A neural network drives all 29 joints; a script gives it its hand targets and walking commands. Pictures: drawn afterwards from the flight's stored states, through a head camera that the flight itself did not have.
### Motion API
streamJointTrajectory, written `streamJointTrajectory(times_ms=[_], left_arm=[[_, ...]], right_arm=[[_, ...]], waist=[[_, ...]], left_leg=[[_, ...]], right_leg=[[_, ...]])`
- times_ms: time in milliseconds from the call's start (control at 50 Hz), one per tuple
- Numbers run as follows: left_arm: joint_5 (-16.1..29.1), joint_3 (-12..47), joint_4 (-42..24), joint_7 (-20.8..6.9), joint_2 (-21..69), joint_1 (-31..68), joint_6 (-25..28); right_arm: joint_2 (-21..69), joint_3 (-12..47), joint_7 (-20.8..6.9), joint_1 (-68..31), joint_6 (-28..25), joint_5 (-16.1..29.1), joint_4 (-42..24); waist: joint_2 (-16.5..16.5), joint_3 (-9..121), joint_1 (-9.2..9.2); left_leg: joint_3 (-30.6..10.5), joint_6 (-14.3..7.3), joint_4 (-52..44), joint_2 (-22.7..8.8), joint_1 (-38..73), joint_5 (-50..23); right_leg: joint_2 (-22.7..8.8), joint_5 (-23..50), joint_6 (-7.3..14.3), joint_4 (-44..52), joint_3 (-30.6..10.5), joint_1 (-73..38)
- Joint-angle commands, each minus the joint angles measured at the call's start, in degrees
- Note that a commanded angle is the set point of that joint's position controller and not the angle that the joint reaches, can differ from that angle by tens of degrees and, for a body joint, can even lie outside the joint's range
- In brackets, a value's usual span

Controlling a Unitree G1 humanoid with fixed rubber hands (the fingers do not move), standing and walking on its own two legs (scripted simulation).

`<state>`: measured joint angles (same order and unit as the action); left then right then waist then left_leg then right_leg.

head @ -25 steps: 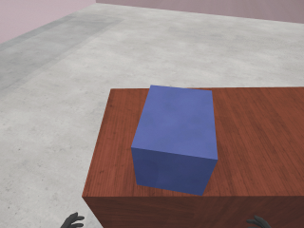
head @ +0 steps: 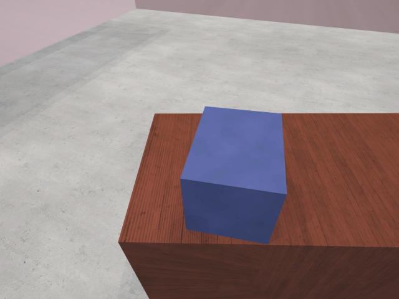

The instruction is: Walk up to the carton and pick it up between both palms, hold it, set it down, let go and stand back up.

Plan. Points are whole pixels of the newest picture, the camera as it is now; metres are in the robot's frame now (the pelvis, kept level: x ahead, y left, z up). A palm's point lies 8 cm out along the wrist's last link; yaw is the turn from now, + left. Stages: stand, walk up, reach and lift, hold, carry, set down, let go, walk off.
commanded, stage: stand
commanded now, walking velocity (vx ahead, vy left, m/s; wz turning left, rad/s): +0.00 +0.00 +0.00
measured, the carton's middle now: (234, 170) +0.50 -0.06 -0.05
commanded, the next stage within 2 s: none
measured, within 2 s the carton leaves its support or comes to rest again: neither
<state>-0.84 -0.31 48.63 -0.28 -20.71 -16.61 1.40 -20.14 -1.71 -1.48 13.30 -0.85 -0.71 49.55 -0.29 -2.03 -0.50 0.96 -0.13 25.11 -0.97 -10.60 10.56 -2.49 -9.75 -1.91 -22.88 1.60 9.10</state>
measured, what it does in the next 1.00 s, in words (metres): stands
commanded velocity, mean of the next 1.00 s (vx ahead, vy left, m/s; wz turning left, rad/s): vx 0.00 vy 0.00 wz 0.00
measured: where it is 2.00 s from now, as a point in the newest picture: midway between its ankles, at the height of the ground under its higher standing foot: outside the picture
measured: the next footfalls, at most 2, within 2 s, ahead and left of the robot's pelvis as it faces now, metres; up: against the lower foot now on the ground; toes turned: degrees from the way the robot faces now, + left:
none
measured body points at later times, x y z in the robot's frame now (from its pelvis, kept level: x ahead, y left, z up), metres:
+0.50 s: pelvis +0.00 -0.01 +0.00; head +0.00 -0.01 +0.45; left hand +0.07 +0.30 -0.11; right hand +0.08 -0.32 -0.12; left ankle +0.04 +0.12 -0.74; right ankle +0.03 -0.14 -0.74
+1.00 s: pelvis +0.02 -0.01 +0.00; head +0.02 -0.01 +0.45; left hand +0.10 +0.29 -0.12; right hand +0.09 -0.32 -0.12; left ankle +0.04 +0.12 -0.74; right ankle +0.03 -0.14 -0.74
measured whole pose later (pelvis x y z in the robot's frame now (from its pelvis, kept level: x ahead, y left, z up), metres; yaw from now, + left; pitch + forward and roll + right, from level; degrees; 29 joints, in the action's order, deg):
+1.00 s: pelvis +0.02 -0.01 +0.00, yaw -1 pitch -4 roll +0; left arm 0.1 -0.4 56.3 0.4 -21.1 -11.5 1.3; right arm -21.5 -0.4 0.3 11.1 -1.0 -0.1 56.1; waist -0.5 -3.3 0.1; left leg 1.1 1.0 21.2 -2.0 -7.4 10.1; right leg -1.4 -9.6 -1.0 -19.7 1.5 6.4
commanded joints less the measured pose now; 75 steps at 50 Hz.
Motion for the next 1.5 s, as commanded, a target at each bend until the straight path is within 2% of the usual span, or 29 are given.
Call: streamJointTrajectory(times_ms=[0,40,100,140,320,360,400,500,620,640,740,760,780,800,820,880,900,980,1100,1180,1220,1260,1300,1360,1400,1420,1440,1460,1480], left_arm=[[0.1,-2.8,-3.3,0.6,-10.7,2.8,1.6],[0.0,-2.0,-2.7,0.3,-8.7,1.4,1.6],[0.0,-2.8,-2.1,0.5,-11.1,1.8,1.3],[0.4,-2.8,-1.8,0.5,-10.9,1.6,1.2],[0.5,-2.8,-0.3,0.6,-10.4,1.8,1.1],[0.4,-2.7,-0.7,0.4,-11.2,4.1,0.9],[0.6,-2.3,0.2,0.5,-9.3,3.2,1.2],[1.0,-2.8,1.3,0.6,-10.9,4.3,1.2],[1.0,-2.2,2.4,0.5,-9.6,3.8,0.9],[0.9,-2.4,2.4,0.6,-10.4,5.1,0.9],[1.3,-2.1,3.4,0.5,-10.0,4.9,1.0],[1.1,-2.1,3.4,0.7,-9.5,4.9,1.2],[1.0,-2.6,3.4,0.7,-10.7,5.7,1.1],[1.0,-2.5,3.8,1.0,-10.7,5.7,0.8],[1.0,-2.6,3.8,0.7,-10.8,5.1,0.8],[1.2,-2.3,5.0,1.1,-10.1,4.8,0.7],[0.7,-2.7,4.7,1.2,-11.3,5.6,0.7],[0.8,-2.4,5.3,1.0,-10.8,5.8,0.6],[1.2,-2.5,5.7,1.2,-10.8,5.9,0.7],[1.0,-2.7,6.6,1.3,-10.8,5.9,0.6],[0.9,-2.8,6.5,1.3,-11.4,6.4,0.6],[1.0,-2.5,6.5,1.3,-10.1,5.0,0.7],[0.9,-2.4,6.2,1.2,-10.5,6.7,0.6],[1.0,-2.2,6.5,1.3,-10.4,5.6,0.9],[0.9,-2.8,6.3,1.4,-11.3,6.6,0.9],[0.8,-2.9,6.4,1.4,-11.6,6.8,1.0],[0.9,-2.7,6.5,1.2,-10.7,5.9,1.2],[1.0,-2.5,7.0,1.3,-10.4,6.0,1.0],[1.1,-2.4,7.1,1.3,-10.1,6.2,0.8]], right_arm=[[-9.6,-2.2,0.3,-1.8,-0.9,0.4,-2.6],[-10.4,-2.4,0.7,-2.9,-0.8,0.3,-2.3],[-10.8,-2.3,0.6,-1.5,-0.9,0.1,-1.5],[-11.1,-2.3,0.6,-1.9,-0.9,0.3,-1.3],[-10.1,-1.4,0.8,-3.4,-0.7,0.7,-0.4],[-11.7,-1.8,1.1,-2.1,-0.8,0.7,0.1],[-12.3,-1.9,1.1,-1.2,-1.0,0.2,0.8],[-11.4,-1.1,1.5,-1.1,-1.5,0.5,1.6],[-11.4,-0.9,1.9,-1.2,-1.1,0.6,2.1],[-11.3,-0.8,2.0,-1.8,-0.9,0.8,2.4],[-11.9,-0.9,2.1,-1.6,-1.2,0.8,2.8],[-11.5,-0.8,2.0,-2.9,-1.1,0.7,2.7],[-11.7,-0.9,1.9,-2.7,-1.1,0.5,2.9],[-10.7,-0.7,2.0,-2.9,-1.2,0.5,3.0],[-11.0,-0.8,2.2,-3.9,-1.2,0.6,3.0],[-11.4,-1.1,2.1,-3.6,-1.1,0.8,3.1],[-11.7,-1.0,2.2,-3.1,-0.9,0.7,3.5],[-11.1,-0.8,2.4,-2.4,-1.0,0.9,4.2],[-12.1,-1.2,2.4,-4.2,-1.1,0.4,4.1],[-10.7,-0.9,2.4,-4.5,-0.9,0.4,4.5],[-11.6,-1.4,2.4,-4.5,-1.1,0.4,4.7],[-11.3,-1.3,2.5,-4.7,-0.8,0.6,4.8],[-11.6,-1.4,2.4,-3.3,-1.2,0.9,5.1],[-11.0,-1.4,2.3,-4.1,-1.0,0.6,4.7],[-10.9,-1.2,2.6,-4.3,-0.8,0.8,5.2],[-10.4,-1.2,2.7,-3.9,-0.7,0.8,5.4],[-10.9,-1.1,2.7,-4.7,-0.9,0.6,5.4],[-11.5,-1.4,2.5,-4.4,-1.0,1.0,4.9],[-11.6,-1.8,2.8,-3.7,-1.0,0.6,5.7]], waist=[[-0.2,-2.1,1.0],[-0.7,-1.4,-0.11],[1.1,-2.4,0.63],[-1.7,-2.1,0.3],[-0.4,-0.7,-0.27],[2.4,-1.6,0.56],[0.4,-0.5,0.39],[0.0,-0.3,0.56],[-0.8,0.2,0.29],[1.6,-1.1,0.98],[0.4,0.0,0.65],[-1.6,1.1,0.25],[-0.5,0.5,0.24],[-2.4,0.8,0.65],[-0.5,1.6,-0.21],[0.7,0.1,0.17],[-1.0,-0.6,0.8],[-0.6,1.4,1.25],[0.7,0.8,-0.01],[-1.2,0.1,0.17],[1.2,-1.4,0.07],[-1.3,-0.6,-0.09],[1.1,0.9,0.95],[-1.3,0.4,0.74],[-0.9,1.4,0.29],[1.7,1.5,0.98],[0.3,1.9,-0.13],[-0.3,1.5,1.09],[0.3,0.4,0.88]], left_leg=[[-7.1,-1.4,-8.1,-5.4,-1.1,7.0],[-7.2,-1.4,-8.1,-5.3,-2.2,8.5],[-6.0,-0.8,-7.2,-4.4,-1.6,8.2],[-7.2,-1.3,-8.7,-5.1,-3.3,9.7],[-6.0,-0.8,-7.5,-5.0,-1.6,6.3],[-5.2,-0.6,-6.5,-4.5,-1.2,4.9],[-5.9,-1.2,-6.8,-5.4,-0.4,3.0],[-6.5,-1.4,-7.7,-5.8,-0.3,-0.8],[-5.6,-1.2,-7.5,-5.9,0.9,-1.4],[-5.5,-1.0,-7.8,-5.7,1.1,-1.3],[-5.7,-1.0,-8.0,-6.2,2.3,-3.0],[-5.2,-0.9,-7.7,-6.1,2.3,-3.6],[-5.2,-0.7,-8.2,-6.1,1.4,-3.2],[-5.2,-0.7,-8.4,-6.0,2.1,-3.5],[-5.5,-0.6,-8.2,-6.2,1.6,-4.1],[-5.6,-1.0,-8.3,-6.4,2.4,-2.6],[-5.4,-0.9,-8.1,-6.3,2.9,-3.7],[-4.8,-1.0,-8.4,-6.4,3.9,-2.8],[-5.5,-0.9,-9.4,-6.5,2.7,-3.9],[-5.5,-0.8,-9.7,-6.7,2.3,-1.3],[-5.7,-0.7,-10.3,-6.4,1.7,-0.9],[-5.5,-0.9,-9.9,-6.6,2.7,0.4],[-5.8,-1.1,-10.1,-6.7,3.7,-1.0],[-5.2,-0.5,-9.2,-7.0,5.5,-4.7],[-5.2,-0.6,-9.3,-6.6,3.8,-5.4],[-5.6,-1.0,-9.2,-6.9,4.3,-5.9],[-5.6,-0.8,-9.3,-6.8,4.4,-6.1],[-4.8,-0.9,-9.1,-6.5,5.3,-5.4],[-5.5,-1.1,-9.4,-6.6,4.7,-4.9]], right_leg=[[-3.8,-7.6,3.2,5.8,-5.9,4.1],[-3.4,-6.4,2.8,5.6,-5.2,2.3],[-3.5,-11.0,3.1,7.0,-5.7,4.4],[-3.9,-9.6,3.2,6.4,-5.9,2.9],[-4.0,-10.0,3.5,7.3,-6.8,3.2],[-4.7,-11.8,3.5,7.9,-7.3,4.5],[-4.6,-6.8,3.6,7.7,-6.7,2.3],[-4.7,-2.1,3.5,6.2,-6.4,-0.4],[-4.4,-0.1,3.3,6.6,-5.8,-1.1],[-4.1,-0.3,2.8,7.2,-5.4,0.5],[-4.6,0.1,3.3,6.5,-6.0,-0.7],[-4.7,0.8,3.5,6.8,-6.1,-1.7],[-4.7,1.0,3.3,6.6,-5.7,-2.4],[-4.6,1.5,3.4,6.4,-6.0,-2.5],[-4.5,1.9,3.1,6.5,-5.4,-3.4],[-5.0,2.4,3.2,6.9,-6.1,-2.0],[-4.8,3.7,3.3,6.6,-6.1,-0.8],[-4.7,3.7,3.2,7.3,-6.1,-2.1],[-4.8,1.9,3.0,7.1,-5.6,-2.9],[-4.9,-0.3,3.3,7.6,-5.7,-2.6],[-4.5,-1.0,2.9,7.4,-5.3,-1.5],[-4.8,-1.6,3.3,8.2,-5.8,-1.2],[-4.9,0.2,3.1,7.9,-5.3,-1.8],[-4.8,3.1,2.8,7.8,-5.3,-0.8],[-5.2,4.3,2.8,7.9,-5.6,-3.3],[-5.2,5.7,2.7,7.6,-5.2,-3.1],[-5.3,5.2,2.8,7.5,-5.3,-3.7],[-5.3,5.8,2.9,7.9,-5.8,-2.2],[-5.4,4.3,3.5,7.4,-5.6,-1.9]])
